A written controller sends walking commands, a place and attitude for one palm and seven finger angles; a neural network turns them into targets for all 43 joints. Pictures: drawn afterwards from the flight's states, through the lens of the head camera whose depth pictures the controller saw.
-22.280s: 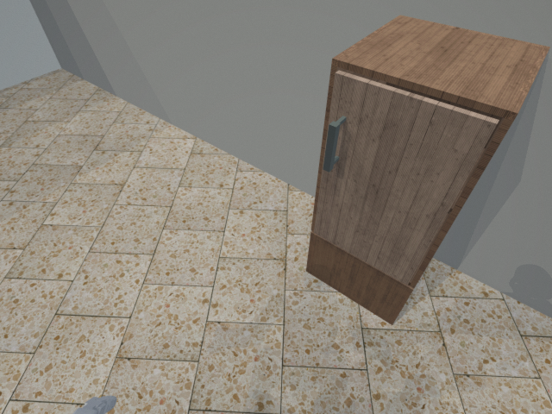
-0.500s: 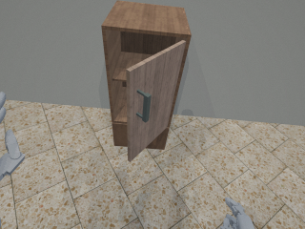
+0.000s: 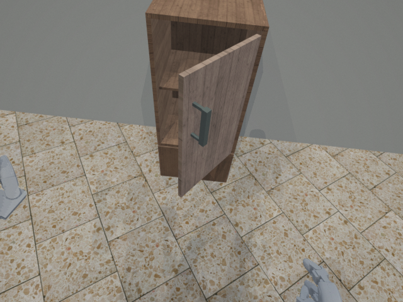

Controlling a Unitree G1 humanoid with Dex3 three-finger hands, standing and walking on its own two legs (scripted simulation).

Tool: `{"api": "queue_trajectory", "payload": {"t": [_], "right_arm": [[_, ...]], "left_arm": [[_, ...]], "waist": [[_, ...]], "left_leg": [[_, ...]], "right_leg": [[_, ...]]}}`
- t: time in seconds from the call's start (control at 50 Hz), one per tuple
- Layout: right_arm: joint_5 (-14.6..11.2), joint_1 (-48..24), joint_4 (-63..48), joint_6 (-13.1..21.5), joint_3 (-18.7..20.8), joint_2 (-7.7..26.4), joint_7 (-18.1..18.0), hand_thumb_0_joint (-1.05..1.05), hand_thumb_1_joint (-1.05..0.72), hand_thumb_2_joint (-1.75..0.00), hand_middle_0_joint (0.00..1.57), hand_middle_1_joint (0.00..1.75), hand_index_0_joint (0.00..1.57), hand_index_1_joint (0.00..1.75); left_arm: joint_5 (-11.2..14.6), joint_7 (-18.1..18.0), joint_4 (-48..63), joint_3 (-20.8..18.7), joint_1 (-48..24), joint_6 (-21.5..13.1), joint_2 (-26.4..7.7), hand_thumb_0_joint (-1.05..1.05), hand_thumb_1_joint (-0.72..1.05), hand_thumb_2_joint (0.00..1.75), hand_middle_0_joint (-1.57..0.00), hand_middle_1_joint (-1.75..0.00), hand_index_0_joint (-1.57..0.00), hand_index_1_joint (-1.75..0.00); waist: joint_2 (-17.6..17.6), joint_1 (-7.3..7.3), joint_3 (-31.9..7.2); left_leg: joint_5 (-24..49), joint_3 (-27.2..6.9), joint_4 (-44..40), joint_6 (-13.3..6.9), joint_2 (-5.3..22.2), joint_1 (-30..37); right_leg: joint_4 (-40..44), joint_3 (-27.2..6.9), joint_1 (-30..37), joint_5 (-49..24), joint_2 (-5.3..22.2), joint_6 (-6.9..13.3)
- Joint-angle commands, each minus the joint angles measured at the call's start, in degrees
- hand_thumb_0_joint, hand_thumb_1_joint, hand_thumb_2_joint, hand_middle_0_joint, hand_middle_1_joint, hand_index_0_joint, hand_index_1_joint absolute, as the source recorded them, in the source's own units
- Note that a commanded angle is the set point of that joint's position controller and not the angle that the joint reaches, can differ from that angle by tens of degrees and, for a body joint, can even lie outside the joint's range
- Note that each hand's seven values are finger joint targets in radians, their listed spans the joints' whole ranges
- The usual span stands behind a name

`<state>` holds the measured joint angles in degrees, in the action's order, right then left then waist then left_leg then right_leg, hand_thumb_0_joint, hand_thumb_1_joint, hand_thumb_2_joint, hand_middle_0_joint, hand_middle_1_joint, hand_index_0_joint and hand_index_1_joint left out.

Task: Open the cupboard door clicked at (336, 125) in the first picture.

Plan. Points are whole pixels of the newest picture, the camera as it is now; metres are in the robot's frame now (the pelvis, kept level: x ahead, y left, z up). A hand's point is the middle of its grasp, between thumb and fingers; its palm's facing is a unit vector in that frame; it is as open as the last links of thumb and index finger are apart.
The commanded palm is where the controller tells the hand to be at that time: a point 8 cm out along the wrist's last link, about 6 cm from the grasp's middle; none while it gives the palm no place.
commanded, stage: stop stepping back and stand still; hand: left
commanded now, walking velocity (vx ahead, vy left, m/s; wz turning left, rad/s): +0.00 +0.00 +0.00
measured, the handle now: (199, 124) +0.60 +0.03 -0.04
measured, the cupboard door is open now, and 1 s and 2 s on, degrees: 53 53 53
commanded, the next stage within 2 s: let the arm hang, fingers relaxed in 0.08 s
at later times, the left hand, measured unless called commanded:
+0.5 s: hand out of the picture +0.08 +0.16 -0.16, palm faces +0.09 -0.98 -0.15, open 6.9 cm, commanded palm none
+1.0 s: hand out of the picture -0.02 +0.18 -0.16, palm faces +0.05 -0.98 -0.20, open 7.4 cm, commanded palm none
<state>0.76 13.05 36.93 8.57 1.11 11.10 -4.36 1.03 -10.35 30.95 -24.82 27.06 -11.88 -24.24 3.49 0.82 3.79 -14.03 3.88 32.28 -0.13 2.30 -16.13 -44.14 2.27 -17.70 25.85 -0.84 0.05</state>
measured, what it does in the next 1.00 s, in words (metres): stands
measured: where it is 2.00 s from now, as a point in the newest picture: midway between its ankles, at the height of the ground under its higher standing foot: outside the picture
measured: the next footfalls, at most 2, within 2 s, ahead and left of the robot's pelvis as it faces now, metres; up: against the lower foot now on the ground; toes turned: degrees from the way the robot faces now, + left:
none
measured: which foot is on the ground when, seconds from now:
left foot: down 0.00-1.00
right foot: down 0.00-1.00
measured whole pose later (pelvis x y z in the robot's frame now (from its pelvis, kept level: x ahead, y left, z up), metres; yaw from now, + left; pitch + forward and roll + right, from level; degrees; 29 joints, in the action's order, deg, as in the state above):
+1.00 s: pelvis -0.01 +0.00 +0.01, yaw +1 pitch -2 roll +0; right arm 1.4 18.5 65.0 -1.2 -0.3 6.1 -1.4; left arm -0.9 -1.8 -64.9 -1.1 16.7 0.6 -8.1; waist -0.9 0.5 2.6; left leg -11.3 1.9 25.2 -0.2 0.7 -12.2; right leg -24.8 4.8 -12.0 11.1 0.3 1.6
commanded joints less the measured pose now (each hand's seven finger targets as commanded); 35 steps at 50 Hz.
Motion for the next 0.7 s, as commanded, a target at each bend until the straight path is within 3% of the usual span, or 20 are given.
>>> {"api": "queue_trajectory", "payload": {"t": [0.0,0.04,0.08,0.1,0.14,0.16,0.18,0.2,0.24,0.26,0.28,0.3,0.32,0.36,0.42,0.48,0.54,0.58,0.6,0.68], "right_arm": [[-1.0,-3.4,-8.6,3.7,1.7,7.0,1.1,0.00,-0.90,-0.90,0.20,0.30,0.20,0.30],[-1.3,-3.8,-9.0,2.7,1.4,7.4,1.1,0.00,-0.90,-0.90,0.20,0.30,0.20,0.30],[-1.1,-4.6,-9.4,2.0,1.4,7.4,1.0,0.00,-0.90,-0.90,0.20,0.30,0.20,0.30],[-0.7,-4.9,-9.5,2.0,1.4,7.4,0.9,0.00,-0.90,-0.90,0.20,0.30,0.20,0.30],[-1.4,-3.7,-8.8,1.1,1.8,6.6,1.4,0.00,-0.90,-0.90,0.20,0.30,0.20,0.30],[-0.4,-7.0,4.8,1.7,3.5,14.2,6.0,0.00,-0.90,-0.90,0.20,0.30,0.20,0.30],[-0.5,-2.0,4.5,-1.6,3.4,10.2,5.5,0.00,-0.90,-0.90,0.20,0.30,0.20,0.30],[-0.4,-0.8,3.8,-2.4,3.3,9.6,5.1,0.00,-0.90,-0.90,0.20,0.30,0.20,0.30],[0.1,-0.2,4.2,-4.8,1.8,8.8,5.0,0.00,-0.90,-0.90,0.20,0.30,0.20,0.30],[0.5,-1.9,4.3,-5.3,1.6,9.8,4.8,0.00,-0.90,-0.90,0.20,0.30,0.20,0.30],[0.8,-2.3,4.1,-5.9,1.4,9.8,4.5,0.00,-0.90,-0.90,0.20,0.30,0.20,0.30],[1.0,-2.2,4.4,-6.6,1.2,9.0,4.5,0.00,-0.90,-0.90,0.20,0.30,0.20,0.30],[1.1,-1.7,5.5,-7.2,1.0,8.2,4.4,0.00,-0.90,-0.90,0.20,0.30,0.20,0.30],[1.1,-1.3,8.4,-8.0,0.4,7.6,4.2,0.00,-0.90,-0.90,0.20,0.30,0.20,0.30],[1.0,-3.1,11.9,-8.2,-0.5,7.0,3.9,0.00,-0.90,-0.90,0.20,0.30,0.20,0.30],[1.1,-1.7,14.9,-8.3,-0.4,4.9,3.3,0.00,-0.90,-0.90,0.20,0.30,0.20,0.30],[0.9,0.6,17.5,-9.0,-0.3,4.3,3.1,0.00,-0.90,-0.90,0.20,0.30,0.20,0.30],[0.8,2.2,18.9,-9.1,-0.2,4.3,3.1,0.00,-0.90,-0.90,0.20,0.30,0.20,0.30],[0.7,3.0,19.5,-9.3,-0.1,4.3,3.0,0.00,-0.90,-0.90,0.20,0.30,0.20,0.30],[0.8,5.8,22.5,-9.5,-0.2,3.8,2.9,0.00,-0.90,-0.90,0.20,0.30,0.20,0.30]], "left_arm": [[0.9,-0.5,10.8,-8.1,6.8,-3.2,-9.5,0.00,0.90,0.90,-0.20,-0.30,-0.20,-0.30],[1.3,0.1,7.5,-7.3,9.1,-2.8,-8.7,0.00,0.90,0.90,-0.20,-0.30,-0.20,-0.30],[1.4,0.4,5.0,-7.9,7.8,-2.9,-9.7,0.00,0.90,0.90,-0.20,-0.30,-0.20,-0.30],[1.6,0.4,4.0,-8.2,7.4,-2.8,-10.1,0.00,0.90,0.90,-0.20,-0.30,-0.20,-0.30],[2.1,0.5,4.0,-6.3,6.3,-1.9,-8.7,0.00,0.90,0.90,-0.20,-0.30,-0.20,-0.30],[-4.4,8.6,-36.5,17.2,-2.5,6.8,-0.5,0.00,0.90,0.90,-0.20,-0.30,-0.20,-0.30],[-3.5,9.8,-38.5,16.7,-2.2,9.7,2.1,0.00,0.90,0.90,-0.20,-0.30,-0.20,-0.30],[-3.6,9.9,-38.3,17.6,-2.2,10.5,3.5,0.00,0.90,0.90,-0.20,-0.30,-0.20,-0.30],[-2.9,10.3,-43.2,19.1,-4.2,10.9,5.1,0.00,0.90,0.90,-0.20,-0.30,-0.20,-0.30],[-3.0,10.2,-46.3,19.8,-5.1,11.0,4.7,0.00,0.90,0.90,-0.20,-0.30,-0.20,-0.30],[-3.1,10.2,-49.4,19.9,-6.2,10.8,4.5,0.00,0.90,0.90,-0.20,-0.30,-0.20,-0.30],[-3.1,9.9,-52.8,20.2,-8.0,11.0,4.3,0.00,0.90,0.90,-0.20,-0.30,-0.20,-0.30],[-3.0,9.7,-56.5,20.4,-8.6,11.2,4.1,0.00,0.90,0.90,-0.20,-0.30,-0.20,-0.30],[-2.5,9.4,-63.1,21.1,-10.5,11.6,3.9,0.00,0.90,0.90,-0.20,-0.30,-0.20,-0.30],[-1.9,9.1,-71.9,21.9,-10.7,11.7,4.6,0.00,0.90,0.90,-0.20,-0.30,-0.20,-0.30],[-2.0,8.9,-78.5,21.3,-8.7,11.4,7.1,0.00,0.90,0.90,-0.20,-0.30,-0.20,-0.30],[-1.8,8.9,-82.7,22.0,-10.0,11.5,6.6,0.00,0.90,0.90,-0.20,-0.30,-0.20,-0.30],[-1.6,9.0,-85.1,22.3,-10.8,11.4,6.7,0.00,0.90,0.90,-0.20,-0.30,-0.20,-0.30],[-1.7,9.0,-86.1,22.3,-11.0,11.4,6.6,0.00,0.90,0.90,-0.20,-0.30,-0.20,-0.30],[-1.6,9.0,-89.8,22.8,-10.9,11.6,7.7,0.00,0.90,0.90,-0.20,-0.30,-0.20,-0.30]], "waist": [[-15.7,-0.82,-9.0],[-12.3,-0.40,-7.6],[-4.1,0.07,-5.9],[-3.1,0.18,-5.5],[4.8,0.39,-7.1],[2.4,2.08,-6.2],[2.4,1.84,-10.1],[2.0,2.25,-9.7],[4.6,0.58,-8.8],[7.9,-0.38,-8.2],[11.8,-0.67,-8.1],[13.0,-0.34,-7.7],[11.2,-0.26,-7.9],[4.7,-0.19,-7.7],[-10.6,-1.39,-5.1],[-16.0,-1.48,-6.2],[-14.1,-1.09,-5.1],[-11.1,-0.77,-3.4],[-6.7,-0.77,-2.3],[-0.9,-0.27,2.1]], "left_leg": [[18.2,-7.5,-9.7,-5.3,9.4,6.5],[12.1,-5.6,-8.2,-3.2,8.0,-1.1],[2.9,-3.2,-4.8,-0.7,3.6,-5.3],[0.5,-2.6,-3.3,0.2,1.6,-4.8],[-2.4,-2.2,3.3,0.8,-0.1,-2.1],[-1.8,-5.3,12.2,0.1,3.6,-7.6],[-6.0,-6.0,9.5,0.4,3.0,-3.8],[0.7,-6.1,7.2,0.2,2.4,-1.8],[11.3,-7.2,1.9,-2.0,2.9,-0.7],[12.0,-8.0,1.3,-2.8,3.8,-1.5],[12.5,-7.7,1.6,-2.8,3.2,-1.4],[12.3,-6.7,1.8,-2.1,2.0,-1.0],[13.1,-5.7,1.0,-1.7,1.1,0.1],[13.2,-5.9,-2.7,-1.2,1.5,2.4],[10.2,-7.9,-8.0,-1.8,3.0,-0.1],[4.5,-7.3,-9.2,-1.3,2.5,-0.2],[0.4,-7.2,-10.1,-1.0,2.5,-0.3],[-0.8,-7.1,-10.8,-0.9,2.4,0.0],[-0.9,-7.3,-11.0,-1.0,2.7,0.5],[-1.9,-6.7,-11.8,-1.3,2.3,1.3]], "right_leg": [[10.1,1.9,2.7,-6.6,0.4,-1.5],[17.7,2.1,10.6,-13.6,0.1,-1.5],[22.0,-6.3,11.5,-21.4,3.8,0.5],[23.5,-10.3,9.2,-24.2,6.9,2.0],[27.3,-16.1,6.5,-19.8,11.4,4.2],[17.3,-11.1,2.2,-40.4,17.8,6.6],[15.8,-10.9,2.5,-39.9,15.2,7.5],[14.6,-8.5,1.5,-37.5,12.9,6.1],[11.8,-3.9,0.0,-29.6,9.3,3.4],[13.1,-3.9,1.2,-28.4,8.5,2.5],[14.8,-5.0,2.7,-30.7,8.9,2.5],[15.3,-5.7,3.2,-33.1,9.7,2.9],[15.0,-5.7,4.8,-37.0,10.6,3.2],[15.8,-5.4,5.2,-31.3,9.5,2.7],[18.6,-5.0,7.6,-18.6,7.0,1.5],[22.2,-5.1,10.4,-15.8,6.9,2.5],[24.8,-4.9,10.1,-12.2,7.3,2.8],[26.3,-5.2,8.7,-9.9,7.3,2.8],[27.0,-4.7,7.8,-8.7,7.2,2.7],[29.0,-5.1,3.8,-4.3,7.3,2.5]]}}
